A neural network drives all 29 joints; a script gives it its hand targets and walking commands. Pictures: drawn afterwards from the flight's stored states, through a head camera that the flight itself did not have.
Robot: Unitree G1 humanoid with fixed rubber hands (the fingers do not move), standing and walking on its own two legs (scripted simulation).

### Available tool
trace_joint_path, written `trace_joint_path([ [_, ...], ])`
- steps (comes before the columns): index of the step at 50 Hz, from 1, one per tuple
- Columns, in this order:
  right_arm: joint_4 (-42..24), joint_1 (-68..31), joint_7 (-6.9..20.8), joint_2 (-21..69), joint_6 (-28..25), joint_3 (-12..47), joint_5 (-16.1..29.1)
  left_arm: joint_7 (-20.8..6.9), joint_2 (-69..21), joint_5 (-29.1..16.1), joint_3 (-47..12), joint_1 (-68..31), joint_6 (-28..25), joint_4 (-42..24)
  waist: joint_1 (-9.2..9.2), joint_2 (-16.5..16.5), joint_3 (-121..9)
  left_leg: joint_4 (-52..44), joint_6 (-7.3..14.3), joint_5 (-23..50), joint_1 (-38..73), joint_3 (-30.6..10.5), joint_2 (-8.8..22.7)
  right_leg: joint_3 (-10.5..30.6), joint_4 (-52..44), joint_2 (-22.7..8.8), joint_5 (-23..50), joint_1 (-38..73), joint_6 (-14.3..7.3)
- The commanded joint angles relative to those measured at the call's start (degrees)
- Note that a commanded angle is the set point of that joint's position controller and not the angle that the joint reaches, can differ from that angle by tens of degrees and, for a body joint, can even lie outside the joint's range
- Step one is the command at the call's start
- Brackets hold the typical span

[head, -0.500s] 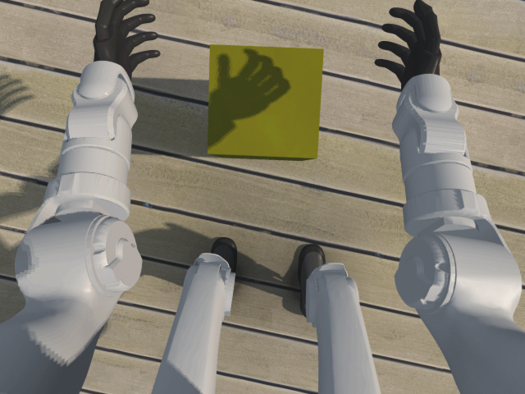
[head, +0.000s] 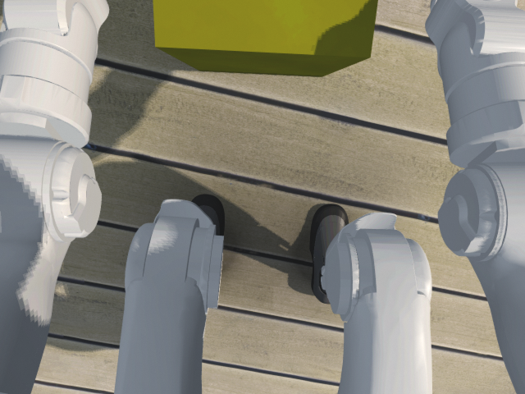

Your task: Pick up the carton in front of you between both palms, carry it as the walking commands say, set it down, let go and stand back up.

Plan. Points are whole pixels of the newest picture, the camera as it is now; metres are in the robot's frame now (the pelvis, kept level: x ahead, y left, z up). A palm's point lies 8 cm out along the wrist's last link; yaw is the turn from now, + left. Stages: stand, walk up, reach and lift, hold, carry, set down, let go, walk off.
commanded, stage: reach and lift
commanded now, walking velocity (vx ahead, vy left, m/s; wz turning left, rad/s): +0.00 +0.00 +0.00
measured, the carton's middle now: out of the picture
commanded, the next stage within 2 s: none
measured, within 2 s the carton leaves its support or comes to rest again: leaves its support in 1.00 s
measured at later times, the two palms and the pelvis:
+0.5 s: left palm out of the picture +0.57 +0.21 -0.19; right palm out of the picture +0.58 -0.13 -0.20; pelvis +0.01 +0.00 -0.02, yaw +0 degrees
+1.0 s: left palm out of the picture +0.57 +0.19 -0.19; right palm out of the picture +0.58 -0.11 -0.19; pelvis +0.01 +0.00 -0.03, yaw +0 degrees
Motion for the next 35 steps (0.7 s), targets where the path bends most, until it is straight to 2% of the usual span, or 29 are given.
trace_joint_path([
  [1, -3.57, -17.51, 0.45, -7.72, -2.27, -0.02, 0.36, 0.03, 7.9, -0.3, -0.09, -17.61, -2.02, -3.84, 1.16, 1.01, -69.34, -7.14, -0.67, 15.71, 34.67, 5.24, 2.15, -5.56, -5.28, -1.44, 13.91, 34.29, -0.79],
  [4, -4.07, -19.12, 0.48, -8.02, -3.39, 0.9, 0.34, 0.04, 8.63, -0.95, -0.34, -19.21, -3.14, -4.7, 1.18, -0.97, -68.27, -5.14, -0.19, 19.09, 34.53, 4.53, 2.02, -5.54, -2.72, -1.27, 17.32, 34.22, -0.48],
  [10, -5.47, -19.43, 0.15, -6.55, -4.23, 3.21, 3.41, 0.1, 9.72, -1.78, -1.85, -19.16, -4.12, -3.21, 2.42, -0.62, -69.8, -1.82, 0.62, 25.35, 38.55, 4.39, 1.89, -5.41, -0.02, -0.51, 22.69, 35.5, -0.27],
  [14, -5.35, -16.68, -0.49, -5.5, -4.02, 3.56, 3.75, 0.0, 8.01, -2.92, -3.52, -17.98, -3.77, -3.51, 2.1, 0.75, -73.57, -1.55, 0.42, 28.09, 42.11, 4.62, 1.66, -6.21, 0.42, 0.02, 24.55, 36.59, -0.42],
  [17, -3.06, -13.98, -0.51, -4.72, -3.84, 2.11, 2.17, -0.26, 6.23, -2.74, -3.65, -16.07, -3.33, -2.03, 0.82, 1.17, -69.47, -2.01, 0.19, 26.36, 40.45, 4.1, 1.46, -6.44, -0.26, 0.07, 22.09, 33.27, -0.5],
  [20, -2.63, -13.82, -0.31, -4.34, -4.0, 0.37, 0.37, -0.6, 5.72, -1.54, -2.61, -15.98, -3.24, -1.77, 0.3, 1.31, -65.49, -2.56, 0.12, 23.62, 37.29, 3.98, 1.43, -6.19, -0.81, 0.04, 19.87, 31.13, -0.61],
  [24, -4.04, -16.53, -0.31, -3.33, -4.08, 0.41, 0.09, -0.61, 5.55, -0.98, -2.19, -18.12, -3.27, -2.54, 0.88, 0.73, -64.79, -3.22, 0.41, 20.73, 35.3, 4.5, 1.3, -5.79, -1.22, 0.2, 18.66, 32.77, -0.79],
  [28, -4.86, -20.44, 0.43, 2.44, -3.6, 2.91, 1.15, -1.32, 0.41, -1.6, -4.45, -21.76, -2.9, -2.88, 1.87, -0.25, -63.11, -4.01, 0.99, 17.13, 34.63, 4.87, 0.81, -5.48, -1.75, 0.93, 16.69, 35.56, -0.98],
  [30, -4.55, -21.42, 0.7, 3.92, -3.16, 2.18, -0.34, -1.49, -1.01, 0.25, -3.15, -22.78, -2.55, -2.47, 2.06, -0.32, -61.63, -4.33, 1.05, 15.38, 34.81, 4.94, 0.51, -5.47, -1.9, 1.24, 15.4, 36.34, -0.97],
  [31, -4.78, -22.05, 1.04, 6.12, -2.89, 1.79, -1.44, -2.0, -3.8, 1.0, -3.14, -23.76, -2.3, -2.79, 1.75, -0.34, -60.92, -4.46, 1.15, 14.75, 35.16, 4.92, 0.12, -5.49, -2.05, 1.46, 14.96, 37.03, -1.12],
  [32, -6.31, -26.65, 3.17, 18.55, -2.31, 4.38, -0.92, -4.21, -16.17, 0.57, -6.35, -27.57, -1.55, -4.01, 1.6, -0.52, -60.65, -4.54, 1.55, 14.69, 35.79, 4.81, -0.61, -5.43, -2.16, 2.31, 15.05, 37.08, -1.54],
  [35, -6.33, -31.25, 11.3, 44.07, 0.34, 6.05, -3.86, -12.29, -43.18, 3.19, -8.62, -30.77, 1.5, -4.31, 1.88, 0.31, -54.85, -3.58, 1.72, 13.38, 33.41, 5.16, -1.91, -6.38, -0.96, 3.73, 12.79, 32.83, -2.17],
])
